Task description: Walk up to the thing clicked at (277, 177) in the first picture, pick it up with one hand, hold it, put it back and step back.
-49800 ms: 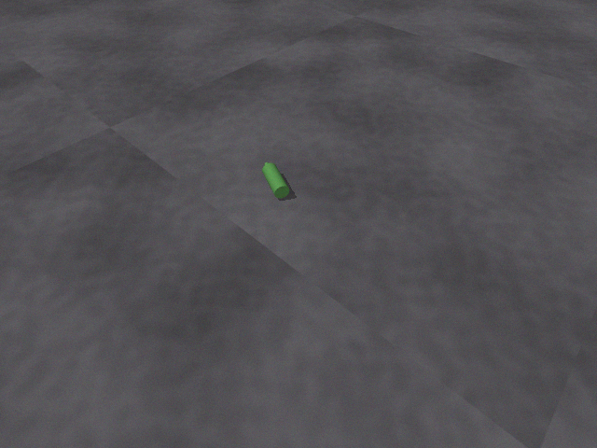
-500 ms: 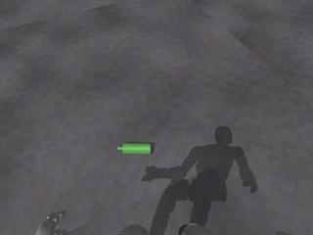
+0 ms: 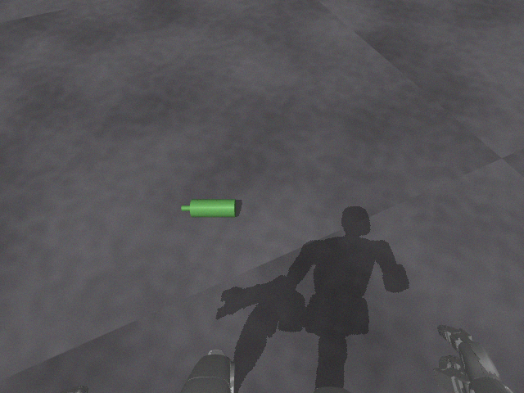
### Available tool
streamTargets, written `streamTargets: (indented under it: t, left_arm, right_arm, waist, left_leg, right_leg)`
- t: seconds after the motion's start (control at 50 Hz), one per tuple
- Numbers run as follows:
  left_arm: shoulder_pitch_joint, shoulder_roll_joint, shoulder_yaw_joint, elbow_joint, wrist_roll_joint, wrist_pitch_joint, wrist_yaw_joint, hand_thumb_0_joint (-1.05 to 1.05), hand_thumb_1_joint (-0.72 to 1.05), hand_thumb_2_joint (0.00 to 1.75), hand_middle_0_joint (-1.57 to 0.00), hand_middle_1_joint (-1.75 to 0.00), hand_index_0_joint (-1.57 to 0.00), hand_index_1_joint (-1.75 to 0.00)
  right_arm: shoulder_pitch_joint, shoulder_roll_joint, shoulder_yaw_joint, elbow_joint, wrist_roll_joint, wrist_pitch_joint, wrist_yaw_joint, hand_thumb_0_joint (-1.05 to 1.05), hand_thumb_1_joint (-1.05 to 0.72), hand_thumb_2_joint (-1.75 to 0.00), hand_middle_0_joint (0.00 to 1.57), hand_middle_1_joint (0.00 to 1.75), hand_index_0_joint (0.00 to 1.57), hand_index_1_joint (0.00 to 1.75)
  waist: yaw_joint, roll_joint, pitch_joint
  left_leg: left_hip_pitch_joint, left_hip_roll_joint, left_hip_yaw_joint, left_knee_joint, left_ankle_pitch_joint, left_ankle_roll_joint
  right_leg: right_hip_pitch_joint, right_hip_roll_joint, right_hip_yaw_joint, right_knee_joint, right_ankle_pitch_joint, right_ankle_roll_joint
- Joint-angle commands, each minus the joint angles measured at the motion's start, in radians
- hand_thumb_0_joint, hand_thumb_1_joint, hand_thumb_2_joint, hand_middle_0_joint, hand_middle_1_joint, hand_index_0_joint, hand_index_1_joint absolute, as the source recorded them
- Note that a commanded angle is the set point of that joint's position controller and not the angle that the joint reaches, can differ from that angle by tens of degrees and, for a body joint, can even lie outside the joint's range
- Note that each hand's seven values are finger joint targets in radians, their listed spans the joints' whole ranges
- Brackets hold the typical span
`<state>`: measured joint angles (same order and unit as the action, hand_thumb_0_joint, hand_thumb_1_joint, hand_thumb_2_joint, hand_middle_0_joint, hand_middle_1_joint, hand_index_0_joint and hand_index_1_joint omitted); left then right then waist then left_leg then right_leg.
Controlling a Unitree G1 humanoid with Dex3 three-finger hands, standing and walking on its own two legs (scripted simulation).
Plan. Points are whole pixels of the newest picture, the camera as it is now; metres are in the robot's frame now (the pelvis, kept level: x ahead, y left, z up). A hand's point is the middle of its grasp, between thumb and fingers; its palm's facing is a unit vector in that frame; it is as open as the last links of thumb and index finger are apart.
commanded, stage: step back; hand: left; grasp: from above
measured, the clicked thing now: (208, 208) +0.83 +0.28 -0.71
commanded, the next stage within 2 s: stand in 1.62 s
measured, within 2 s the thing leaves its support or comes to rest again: neither
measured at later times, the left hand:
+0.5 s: hand out of the picture -0.07 +0.25 -0.13, palm faces +0.07 -0.93 -0.36, open 7.4 cm
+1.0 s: hand out of the picture -0.25 +0.23 -0.11, palm faces +0.10 -0.89 -0.45, open 7.4 cm
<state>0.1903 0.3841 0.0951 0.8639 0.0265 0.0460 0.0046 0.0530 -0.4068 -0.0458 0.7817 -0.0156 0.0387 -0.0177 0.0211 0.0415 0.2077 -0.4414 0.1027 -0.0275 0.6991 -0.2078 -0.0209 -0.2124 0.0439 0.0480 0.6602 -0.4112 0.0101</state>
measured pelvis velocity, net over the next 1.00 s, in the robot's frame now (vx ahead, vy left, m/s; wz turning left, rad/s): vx -0.27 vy -0.06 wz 0.09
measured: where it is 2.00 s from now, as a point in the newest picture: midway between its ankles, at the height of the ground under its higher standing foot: outside the picture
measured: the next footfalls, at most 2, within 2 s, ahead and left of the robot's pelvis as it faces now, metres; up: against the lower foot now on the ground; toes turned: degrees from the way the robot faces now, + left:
left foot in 0.32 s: -0.10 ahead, +0.10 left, +0.00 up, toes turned +3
right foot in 0.68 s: -0.24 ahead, -0.17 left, +0.00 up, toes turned +2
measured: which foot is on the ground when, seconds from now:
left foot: down 0.00-0.00, up 0.02-0.30, down 0.32-0.70, up 0.72-1.00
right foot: down 0.00-0.34, up 0.36-0.66, down 0.68-1.00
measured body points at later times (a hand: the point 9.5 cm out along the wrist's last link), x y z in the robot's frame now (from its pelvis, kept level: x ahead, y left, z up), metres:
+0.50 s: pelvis -0.17 -0.02 +0.02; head -0.12 +0.01 +0.46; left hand -0.07 +0.30 -0.11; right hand -0.07 -0.32 -0.09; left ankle -0.14 +0.10 -0.71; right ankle -0.18 -0.16 -0.62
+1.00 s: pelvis -0.27 -0.06 +0.02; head -0.25 -0.08 +0.46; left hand -0.25 +0.28 -0.08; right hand -0.21 -0.37 -0.12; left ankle -0.27 +0.08 -0.71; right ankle -0.28 -0.17 -0.71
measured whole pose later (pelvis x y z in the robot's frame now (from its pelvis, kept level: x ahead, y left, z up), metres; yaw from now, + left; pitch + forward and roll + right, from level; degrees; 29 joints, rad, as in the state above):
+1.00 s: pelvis -0.27 -0.06 +0.02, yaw +5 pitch -2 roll +0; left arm 0.26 0.38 0.08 0.94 0.05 -0.03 -0.01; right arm 0.28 -0.40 -0.06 0.99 -0.03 0.03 0.02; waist 0.02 0.05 0.06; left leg -0.28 0.00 -0.05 0.66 -0.44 -0.01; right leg -0.20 -0.02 -0.04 0.60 -0.36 -0.01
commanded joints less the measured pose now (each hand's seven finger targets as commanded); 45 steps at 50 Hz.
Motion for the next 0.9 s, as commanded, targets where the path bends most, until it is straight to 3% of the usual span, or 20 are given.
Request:
streamTargets:
  t: [0.0,0.02,0.06,0.1,0.22,0.28,0.3,0.32,0.34,0.36,0.42,0.56,0.62,0.64,0.68,0.7,0.72,0.76,0.78,0.88]
  left_arm:
    - [0.056,0.399,0.095,-0.109,0.023,-0.029,0.003,0.00,0.90,0.90,-0.20,-0.30,-0.20,-0.30]
    - [-0.033,0.390,0.091,-0.136,0.014,-0.031,0.012,0.00,0.90,0.90,-0.20,-0.30,-0.20,-0.30]
    - [-0.114,0.274,0.060,-0.153,0.016,-0.036,0.017,0.00,0.90,0.90,-0.20,-0.30,-0.20,-0.30]
    - [-0.109,0.233,0.058,-0.147,0.018,-0.033,0.020,0.00,0.90,0.90,-0.20,-0.30,-0.20,-0.30]
    - [0.000,0.228,0.051,-0.158,0.022,-0.018,0.040,0.00,0.90,0.90,-0.20,-0.30,-0.20,-0.30]
    - [-0.066,0.224,0.038,-0.182,-0.007,0.006,0.030,0.00,0.90,0.90,-0.20,-0.30,-0.20,-0.30]
    - [-0.044,0.181,0.025,-0.189,-0.009,0.013,0.025,0.00,0.90,0.90,-0.20,-0.30,-0.20,-0.30]
    - [-0.011,0.134,0.015,-0.188,-0.014,0.013,0.023,0.00,0.90,0.90,-0.20,-0.30,-0.20,-0.30]
    - [-0.066,0.188,0.031,-0.190,-0.010,0.014,0.039,0.00,0.90,0.90,-0.20,-0.30,-0.20,-0.30]
    - [-0.085,0.219,0.037,-0.172,-0.006,0.014,0.042,0.00,0.90,0.90,-0.20,-0.30,-0.20,-0.30]
    - [-0.021,0.201,0.043,-0.124,-0.023,0.020,0.023,0.00,0.90,0.90,-0.20,-0.30,-0.20,-0.30]
    - [-0.011,0.180,0.022,-0.094,-0.002,-0.033,0.005,0.00,0.90,0.90,-0.20,-0.30,-0.20,-0.30]
    - [0.118,0.168,0.024,0.003,-0.002,-0.055,0.003,0.00,0.90,0.90,-0.20,-0.30,-0.20,-0.30]
    - [0.168,0.180,0.032,0.049,0.004,-0.066,0.008,0.00,0.90,0.90,-0.20,-0.30,-0.20,-0.30]
    - [0.093,0.312,0.068,0.012,0.027,-0.075,0.014,0.00,0.90,0.90,-0.20,-0.30,-0.20,-0.30]
    - [0.013,0.382,0.078,-0.026,0.033,-0.069,0.016,0.00,0.90,0.90,-0.20,-0.30,-0.20,-0.30]
    - [-0.067,0.363,0.070,-0.036,0.028,-0.071,0.015,0.00,0.90,0.90,-0.20,-0.30,-0.20,-0.30]
    - [-0.101,0.248,0.038,-0.034,0.020,-0.089,0.016,0.00,0.90,0.90,-0.20,-0.30,-0.20,-0.30]
    - [-0.089,0.242,0.043,-0.020,0.016,-0.089,0.017,0.00,0.90,0.90,-0.20,-0.30,-0.20,-0.30]
    - [0.025,0.277,0.062,0.000,0.025,-0.098,0.007,0.00,0.90,0.90,-0.20,-0.30,-0.20,-0.30]
  right_arm:
    - [0.000,-0.163,-0.061,-0.093,0.014,0.000,-0.029,0.00,-0.90,-0.90,0.20,0.30,0.20,0.30]
    - [0.013,-0.201,-0.081,-0.074,0.013,-0.001,-0.033,0.00,-0.90,-0.90,0.20,0.30,0.20,0.30]
    - [0.076,-0.200,-0.069,-0.022,0.021,-0.006,-0.016,0.00,-0.90,-0.90,0.20,0.30,0.20,0.30]
    - [0.116,-0.154,-0.048,-0.008,0.021,-0.013,-0.023,0.00,-0.90,-0.90,0.20,0.30,0.20,0.30]
    - [0.114,-0.130,-0.039,-0.024,-0.001,-0.031,-0.021,0.00,-0.90,-0.90,0.20,0.30,0.20,0.30]
    - [0.240,-0.141,-0.058,0.036,-0.013,-0.040,-0.018,0.00,-0.90,-0.90,0.20,0.30,0.20,0.30]
    - [0.222,-0.188,-0.075,0.032,-0.023,-0.041,-0.018,0.00,-0.90,-0.90,0.20,0.30,0.20,0.30]
    - [0.167,-0.276,-0.093,0.017,-0.033,-0.036,-0.017,0.00,-0.90,-0.90,0.20,0.30,0.20,0.30]
    - [0.142,-0.355,-0.096,-0.009,-0.023,-0.032,-0.010,0.00,-0.90,-0.90,0.20,0.30,0.20,0.30]
    - [0.089,-0.354,-0.099,-0.019,-0.024,-0.037,-0.015,0.00,-0.90,-0.90,0.20,0.30,0.20,0.30]
    - [0.011,-0.219,-0.059,-0.029,-0.032,-0.039,-0.021,0.00,-0.90,-0.90,0.20,0.30,0.20,0.30]
    - [0.123,-0.210,-0.068,-0.001,-0.024,-0.027,-0.001,0.00,-0.90,-0.90,0.20,0.30,0.20,0.30]
    - [0.075,-0.256,-0.082,0.006,-0.026,-0.003,0.007,0.00,-0.90,-0.90,0.20,0.30,0.20,0.30]
    - [0.068,-0.218,-0.069,0.012,-0.022,0.005,0.008,0.00,-0.90,-0.90,0.20,0.30,0.20,0.30]
    - [0.084,-0.099,-0.028,-0.021,-0.019,-0.005,0.006,0.00,-0.90,-0.90,0.20,0.30,0.20,0.30]
    - [0.016,-0.163,-0.055,-0.023,-0.016,-0.006,-0.007,0.00,-0.90,-0.90,0.20,0.30,0.20,0.30]
    - [0.017,-0.212,-0.072,0.006,-0.012,-0.008,-0.003,0.00,-0.90,-0.90,0.20,0.30,0.20,0.30]
    - [0.058,-0.181,-0.060,0.057,0.000,-0.018,0.012,0.00,-0.90,-0.90,0.20,0.30,0.20,0.30]
    - [0.098,-0.155,-0.050,0.067,-0.002,-0.022,0.012,0.00,-0.90,-0.90,0.20,0.30,0.20,0.30]
    - [0.068,-0.172,-0.051,0.067,-0.021,-0.048,0.032,0.00,-0.90,-0.90,0.20,0.30,0.20,0.30]
  waist:
    - [0.053,-0.326,-0.230]
    - [0.024,-0.326,-0.144]
    - [-0.032,-0.178,-0.155]
    - [-0.042,-0.203,-0.190]
    - [0.024,-0.274,-0.256]
    - [-0.032,-0.215,-0.322]
    - [-0.008,-0.088,-0.320]
    - [0.017,0.142,-0.300]
    - [-0.032,0.165,-0.273]
    - [-0.039,0.183,-0.225]
    - [0.030,0.068,-0.203]
    - [-0.061,0.154,-0.268]
    - [-0.007,0.208,-0.298]
    - [0.018,0.104,-0.294]
    - [0.007,-0.214,-0.180]
    - [0.053,-0.194,-0.135]
    - [0.020,-0.197,-0.054]
    - [-0.029,-0.115,-0.026]
    - [-0.037,-0.155,-0.054]
    - [0.043,-0.236,-0.074]
  left_leg:
    - [-0.073,-0.193,-0.094,0.371,-0.419,0.020]
    - [0.000,-0.137,-0.148,0.487,-0.403,0.019]
    - [0.021,-0.203,-0.155,0.531,-0.299,0.036]
    - [-0.054,-0.234,-0.122,0.524,-0.264,0.019]
    - [-0.037,-0.128,-0.041,0.056,-0.329,0.010]
    - [0.197,-0.121,0.011,-0.366,0.039,0.036]
    - [0.312,-0.026,-0.146,-0.344,0.173,0.067]
    - [0.404,0.175,-0.401,-0.342,0.374,0.161]
    - [0.198,0.300,-0.478,-0.330,0.366,0.306]
    - [0.058,0.340,-0.530,-0.371,0.299,0.354]
    - [0.144,0.124,-0.198,-0.293,0.375,0.229]
    - [0.370,0.101,-0.180,-0.294,-0.051,0.251]
    - [0.248,0.099,-0.154,-0.245,-0.197,0.205]
    - [0.173,0.048,-0.100,-0.110,-0.175,0.168]
    - [-0.232,-0.166,-0.068,0.134,-0.348,0.040]
    - [-0.084,-0.110,-0.178,0.197,-0.355,0.014]
    - [0.005,-0.077,-0.171,0.268,-0.305,0.011]
    - [-0.016,-0.143,-0.144,0.267,-0.139,0.006]
    - [-0.038,-0.160,-0.133,0.266,-0.132,0.005]
    - [-0.079,-0.101,-0.067,0.049,-0.214,-0.005]
  right_leg:
    - [-0.126,-0.438,0.523,-0.338,0.245,-0.298]
    - [-0.321,-0.480,0.569,-0.394,0.193,-0.325]
    - [-0.217,-0.306,0.264,-0.274,0.402,-0.245]
    - [-0.084,-0.220,0.130,-0.192,0.534,-0.192]
    - [0.190,-0.285,0.191,-0.115,0.653,-0.215]
    - [0.119,-0.239,0.130,0.036,0.594,-0.141]
    - [-0.054,-0.174,0.097,0.104,0.395,-0.089]
    - [-0.298,-0.006,-0.007,0.286,-0.019,-0.041]
    - [-0.240,0.018,0.066,0.432,-0.254,-0.024]
    - [-0.188,0.000,0.119,0.561,-0.241,-0.024]
    - [-0.252,0.058,0.163,0.668,-0.090,-0.028]
    - [-0.200,-0.018,-0.001,0.133,-0.112,0.015]
    - [0.033,-0.032,-0.052,-0.276,-0.030,-0.041]
    - [0.105,-0.029,-0.001,-0.364,0.036,-0.051]
    - [0.116,-0.295,0.458,-0.384,-0.160,-0.125]
    - [-0.187,-0.450,0.572,-0.451,-0.350,-0.252]
    - [-0.334,-0.442,0.541,-0.479,-0.455,-0.263]
    - [-0.194,-0.251,0.243,-0.394,-0.119,-0.166]
    - [-0.133,-0.229,0.193,-0.370,-0.008,-0.150]
    - [0.048,-0.276,0.245,-0.388,-0.217,-0.178]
